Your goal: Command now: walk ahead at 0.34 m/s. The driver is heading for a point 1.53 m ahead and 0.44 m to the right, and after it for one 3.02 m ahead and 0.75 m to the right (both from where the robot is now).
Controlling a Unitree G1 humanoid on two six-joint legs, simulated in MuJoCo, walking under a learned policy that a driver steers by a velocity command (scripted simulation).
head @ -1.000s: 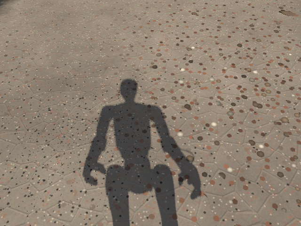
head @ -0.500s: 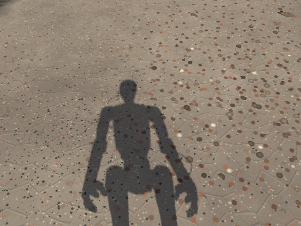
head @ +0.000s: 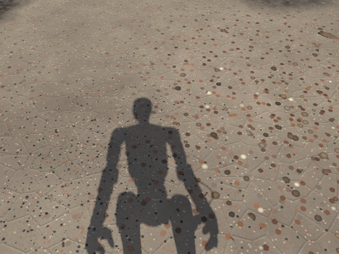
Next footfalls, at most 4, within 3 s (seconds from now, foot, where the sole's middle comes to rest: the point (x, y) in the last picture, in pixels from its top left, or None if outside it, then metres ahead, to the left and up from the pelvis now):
0.50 right None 0.40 -0.05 -0.78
1.04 left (150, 214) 0.72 0.11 -0.78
1.58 right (214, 183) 0.89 -0.18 -0.78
2.14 left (225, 128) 1.25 -0.27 -0.78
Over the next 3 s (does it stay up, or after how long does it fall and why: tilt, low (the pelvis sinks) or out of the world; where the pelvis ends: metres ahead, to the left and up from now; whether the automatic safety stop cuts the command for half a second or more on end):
stays up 1.36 -0.51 0.00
